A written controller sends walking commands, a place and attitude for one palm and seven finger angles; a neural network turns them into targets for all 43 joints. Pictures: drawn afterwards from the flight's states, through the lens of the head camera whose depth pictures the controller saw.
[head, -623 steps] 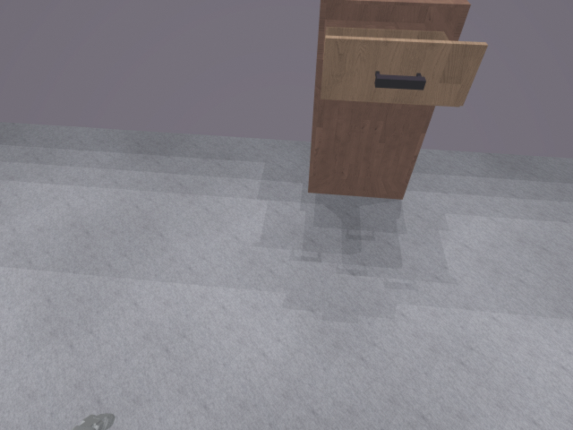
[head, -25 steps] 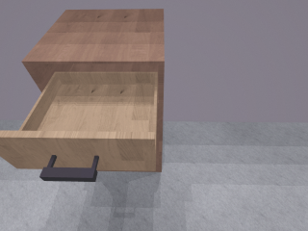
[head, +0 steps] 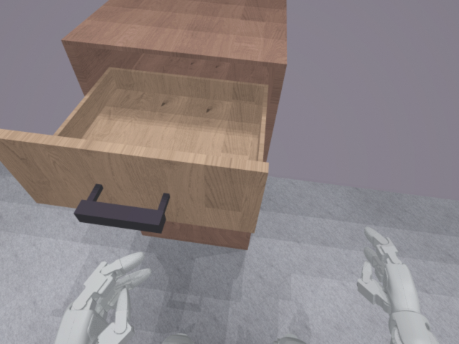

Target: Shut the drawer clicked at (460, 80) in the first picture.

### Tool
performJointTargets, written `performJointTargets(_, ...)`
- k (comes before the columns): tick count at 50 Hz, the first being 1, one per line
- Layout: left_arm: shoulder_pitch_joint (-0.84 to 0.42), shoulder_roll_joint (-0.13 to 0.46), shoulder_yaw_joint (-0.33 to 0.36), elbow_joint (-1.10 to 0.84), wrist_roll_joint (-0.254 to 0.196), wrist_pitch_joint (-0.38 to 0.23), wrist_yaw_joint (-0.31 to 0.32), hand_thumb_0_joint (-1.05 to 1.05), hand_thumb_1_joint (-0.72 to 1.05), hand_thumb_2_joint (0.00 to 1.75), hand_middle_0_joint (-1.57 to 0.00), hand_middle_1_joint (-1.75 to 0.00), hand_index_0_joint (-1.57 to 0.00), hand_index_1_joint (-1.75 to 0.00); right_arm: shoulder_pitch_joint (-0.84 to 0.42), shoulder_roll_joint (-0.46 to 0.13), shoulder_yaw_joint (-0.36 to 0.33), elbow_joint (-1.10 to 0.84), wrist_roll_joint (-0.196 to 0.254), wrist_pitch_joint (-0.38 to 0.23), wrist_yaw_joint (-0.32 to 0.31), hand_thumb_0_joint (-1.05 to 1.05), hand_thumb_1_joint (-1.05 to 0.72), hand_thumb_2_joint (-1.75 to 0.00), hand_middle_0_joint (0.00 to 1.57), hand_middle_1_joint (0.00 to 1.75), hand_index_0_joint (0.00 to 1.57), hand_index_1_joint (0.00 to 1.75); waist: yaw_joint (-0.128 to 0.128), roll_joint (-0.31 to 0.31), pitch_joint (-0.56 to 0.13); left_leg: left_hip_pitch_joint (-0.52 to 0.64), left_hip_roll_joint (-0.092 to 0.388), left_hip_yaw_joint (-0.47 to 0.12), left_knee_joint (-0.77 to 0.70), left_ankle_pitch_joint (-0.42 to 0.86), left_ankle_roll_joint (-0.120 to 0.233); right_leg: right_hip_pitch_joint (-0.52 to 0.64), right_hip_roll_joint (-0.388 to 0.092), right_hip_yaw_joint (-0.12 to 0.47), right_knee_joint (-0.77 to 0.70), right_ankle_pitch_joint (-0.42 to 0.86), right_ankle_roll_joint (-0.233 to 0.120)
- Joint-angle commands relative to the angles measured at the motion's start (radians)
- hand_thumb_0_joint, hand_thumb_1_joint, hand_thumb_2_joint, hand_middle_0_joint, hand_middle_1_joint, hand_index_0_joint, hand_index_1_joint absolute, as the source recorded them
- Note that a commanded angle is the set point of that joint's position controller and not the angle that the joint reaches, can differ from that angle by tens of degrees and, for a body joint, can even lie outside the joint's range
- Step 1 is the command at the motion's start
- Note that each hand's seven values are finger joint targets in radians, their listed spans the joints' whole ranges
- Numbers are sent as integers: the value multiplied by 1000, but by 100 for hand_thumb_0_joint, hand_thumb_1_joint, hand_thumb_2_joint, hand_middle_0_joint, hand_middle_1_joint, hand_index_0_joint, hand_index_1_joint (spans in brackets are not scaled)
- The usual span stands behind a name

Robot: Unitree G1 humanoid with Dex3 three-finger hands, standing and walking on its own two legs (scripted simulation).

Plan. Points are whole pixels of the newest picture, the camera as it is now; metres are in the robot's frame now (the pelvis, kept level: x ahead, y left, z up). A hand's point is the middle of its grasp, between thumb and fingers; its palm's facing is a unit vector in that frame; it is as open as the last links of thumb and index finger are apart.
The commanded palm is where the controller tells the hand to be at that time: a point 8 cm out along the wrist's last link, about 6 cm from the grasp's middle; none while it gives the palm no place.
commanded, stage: raise the hand and make a fist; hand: left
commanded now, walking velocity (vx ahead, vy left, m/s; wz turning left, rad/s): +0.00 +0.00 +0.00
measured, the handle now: (126, 205) +0.30 +0.21 +0.09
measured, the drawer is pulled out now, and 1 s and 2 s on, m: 0.29 0.29 0.29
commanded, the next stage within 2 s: bring the fist close to the handle in 1.48 s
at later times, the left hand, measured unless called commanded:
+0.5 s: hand (113, 306) +0.15 +0.17 +0.10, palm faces +0.01 -1.00 -0.09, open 3.5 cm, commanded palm +0.09 +0.22 +0.12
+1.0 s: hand (88, 280) +0.16 +0.18 +0.17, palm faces +0.05 -0.99 -0.14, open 3.2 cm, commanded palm +0.09 +0.23 +0.18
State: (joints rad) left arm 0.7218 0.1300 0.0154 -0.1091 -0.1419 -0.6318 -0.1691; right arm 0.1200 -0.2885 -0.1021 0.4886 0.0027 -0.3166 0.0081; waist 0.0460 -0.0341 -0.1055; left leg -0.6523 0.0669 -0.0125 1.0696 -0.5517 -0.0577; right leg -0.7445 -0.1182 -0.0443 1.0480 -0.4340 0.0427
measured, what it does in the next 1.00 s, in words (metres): stands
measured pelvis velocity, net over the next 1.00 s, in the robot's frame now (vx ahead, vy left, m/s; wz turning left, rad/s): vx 0.03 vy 0.01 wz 0.01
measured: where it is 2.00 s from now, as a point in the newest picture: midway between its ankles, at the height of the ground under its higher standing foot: outside the picture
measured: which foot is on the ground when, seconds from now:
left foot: down 0.00-1.00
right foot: down 0.00-1.00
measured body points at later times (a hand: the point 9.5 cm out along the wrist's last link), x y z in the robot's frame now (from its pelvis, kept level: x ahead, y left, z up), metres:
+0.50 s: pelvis +0.01 +0.01 +0.01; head +0.03 +0.01 +0.46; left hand +0.14 +0.22 +0.11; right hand +0.18 -0.22 -0.06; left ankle -0.01 +0.15 -0.67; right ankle +0.05 -0.15 -0.67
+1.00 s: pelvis +0.03 +0.01 +0.03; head +0.01 -0.01 +0.48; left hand +0.15 +0.23 +0.18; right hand +0.25 -0.18 +0.01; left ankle -0.01 +0.15 -0.67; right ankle +0.05 -0.15 -0.67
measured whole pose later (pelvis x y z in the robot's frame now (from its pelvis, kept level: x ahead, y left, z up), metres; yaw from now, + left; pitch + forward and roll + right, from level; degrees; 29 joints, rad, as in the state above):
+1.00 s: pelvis +0.03 +0.01 +0.03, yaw +1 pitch +2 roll -1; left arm 0.80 0.24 0.15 -0.57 -0.24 -0.17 -0.23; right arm 0.23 -0.19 0.06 0.50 0.06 -0.36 -0.06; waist 0.08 0.05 -0.11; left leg -0.38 0.08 -0.02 0.86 -0.51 -0.05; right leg -0.45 -0.10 -0.08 0.82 -0.39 0.06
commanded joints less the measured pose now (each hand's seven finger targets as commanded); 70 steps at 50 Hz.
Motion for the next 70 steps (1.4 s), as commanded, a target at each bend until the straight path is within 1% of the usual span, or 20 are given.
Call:
performJointTargets(1, -51, 56, 9, -342, -38, 25, -52, 0, 90, 90, -64, -78, -64, -78, 22, -49, 16, -179, 20, -9, -14, 0, -90, -90, 20, 30, 20, 30, -57, 75, -92, -97, -76, 33, -139, 154, 74, 108, 87, -9, -145, 44, -63)
performJointTargets(2, -67, 70, 15, -354, -37, 72, -64, 0, 90, 90, -66, -80, -66, -80, 30, -52, 18, -184, 25, -1, -23, 0, -90, -90, 20, 30, 20, 30, -70, 62, -103, -92, -74, 29, -137, 153, 77, 115, 91, -9, -152, 40, -60)
performJointTargets(6, -44, 108, 46, -429, -45, 221, -88, 0, 90, 90, -74, -88, -74, -88, 37, -37, 25, -208, 35, 19, -48, 0, -90, -90, 20, 30, 20, 30, -50, 37, -147, -69, -69, 18, -150, 205, 77, 165, 95, -18, -165, 83, -52)
performJointTargets(10, 25, 98, 80, -455, -66, 289, -58, 0, 90, 90, -82, -97, -82, -97, 13, -8, 39, -207, 37, 29, -52, 0, -90, -90, 20, 30, 20, 30, -20, 11, -142, -48, -69, 8, -183, 253, 71, 208, 99, -46, -166, 119, -49)
performJointTargets(14, 72, 120, 124, -467, -73, 293, -24, 0, 90, 90, -90, -106, -90, -106, -7, 3, 47, -197, 41, 19, -59, 0, -90, -90, 20, 30, 20, 30, -2, 2, -116, -49, -67, 6, -214, 220, 65, 228, 95, -43, -191, 48, -50)
performJointTargets(17, 91, 111, 99, -488, -71, 277, -17, 0, 90, 90, -96, -112, -96, -112, -15, -2, 53, -188, 43, 0, -60, 0, -90, -90, 20, 30, 20, 30, -12, 2, -71, -46, -66, 6, -225, 198, 67, 222, 93, -37, -216, 12, -50)
performJointTargets(26, 156, 140, 122, -583, -88, 240, -13, 0, 90, 90, -114, -132, -114, -132, 17, -7, 47, -192, 55, -44, -66, 0, -90, -90, 20, 30, 20, 30, -2, 35, -67, 0, -69, 15, -251, 201, 66, 248, 95, -28, -246, 9, -56)
performJointTargets(35, 155, 146, 123, -644, -95, 300, -25, 0, 90, 90, -132, -151, -132, -151, 17, -12, 64, -193, 60, -73, -66, 0, -90, -90, 20, 30, 20, 30, 2, 73, -44, 87, -67, 16, -305, 288, 62, 310, 105, -58, -265, 162, -55)
performJointTargets(39, 147, 167, 152, -639, -92, 351, -29, 0, 90, 90, -140, -160, -140, -160, 9, -6, 75, -184, 63, -78, -67, 0, -90, -90, 20, 30, 20, 30, 5, 38, -16, 113, -63, 15, -332, 299, 60, 335, 112, -63, -293, 190, -52)
performJointTargets(41, 124, 187, 183, -649, -98, 368, -34, 0, 90, 90, -140, -160, -140, -160, 0, -5, 80, -181, 64, -80, -72, 0, -90, -90, 20, 30, 20, 30, 10, 35, -8, 125, -63, 16, -344, 294, 59, 356, 112, -57, -311, 191, -52)
performJointTargets(42, 118, 197, 195, -660, -99, 375, -36, 0, 90, 90, -140, -160, -140, -160, -9, -7, 83, -177, 65, -83, -74, 0, -90, -90, 20, 30, 20, 30, 13, 78, -12, 144, -65, 21, -348, 303, 59, 369, 111, -54, -320, 202, -54)
performJointTargets(44, 109, 175, 178, -684, -110, 388, -44, 0, 90, 90, -140, -160, -140, -160, -2, -2, 92, -177, 66, -96, -71, 0, -90, -90, 20, 30, 20, 30, 12, 76, -23, 173, -65, 20, -361, 335, 58, 385, 112, -67, -322, 246, -51)
performJointTargets(50, 59, 209, 230, -673, -137, 428, -69, 0, 90, 90, -140, -160, -140, -160, -15, -9, 108, -155, 71, -134, -78, 0, -90, -90, 20, 30, 20, 30, 16, 44, 11, 201, -64, 16, -395, 326, 56, 419, 116, -59, -371, 248, -49)
performJointTargets(53, 38, 225, 253, -696, -145, 449, -77, 0, 90, 90, -140, -160, -140, -160, -21, -8, 117, -155, 76, -156, -80, 0, -90, -90, 20, 30, 20, 30, 25, 92, 4, 228, -68, 20, -416, 331, 54, 442, 115, -64, -387, 252, -51)
performJointTargets(59, 45, 203, 254, -620, -164, 484, -93, 0, 90, 90, -140, -160, -140, -160, -22, -16, 117, -134, 78, -181, -82, 0, -90, -90, 20, 30, 20, 30, 27, 17, 51, 231, -68, 21, -440, 323, 55, 451, 121, -56, -423, 246, -47)
performJointTargets(61, 33, 217, 262, -643, -159, 481, -90, 0, 90, 90, -140, -160, -140, -160, -20, -20, 116, -138, 77, -184, -81, 0, -90, -90, 20, 30, 20, 30, 31, 29, 39, 237, -72, 25, -444, 311, 56, 454, 119, -51, -428, 225, -46)
performJointTargets(62, 25, 234, 279, -663, -153, 476, -84, 0, 90, 90, -140, -160, -140, -160, -32, -25, 117, -140, 77, -186, -78, 0, -90, -90, 20, 30, 20, 30, 34, 79, 24, 245, -72, 30, -448, 291, 53, 463, 117, -48, -432, 196, -48)
performJointTargets(64, 52, 218, 273, -646, -151, 466, -74, 0, 90, 90, -140, -160, -140, -160, -18, -15, 115, -130, 76, -194, -77, 0, -90, -90, 20, 30, 20, 30, 34, 52, 43, 245, -71, 30, -451, 323, 54, 466, 120, -59, -430, 234, -49)
performJointTargets(67, 42, 234, 283, -671, -151, 442, -69, 0, 90, 90, -140, -160, -140, -160, -25, -25, 114, -131, 72, -201, -73, 0, -90, -90, 20, 30, 20, 30, 34, 96, 17, 255, -74, 34, -448, 312, 52, 471, 118, -53, -431, 229, -49)
performJointTargets(70, 49, 204, 252, -656, -154, 429, -72, 0, 90, 90, -140, -160, -140, -160, -16, -21, 112, -124, 72, -210, -73, 0, -90, -90, 20, 30, 20, 30, 31, 63, 43, 247, -73, 32, -451, 320, 52, 463, 120, -57, -430, 244, -49)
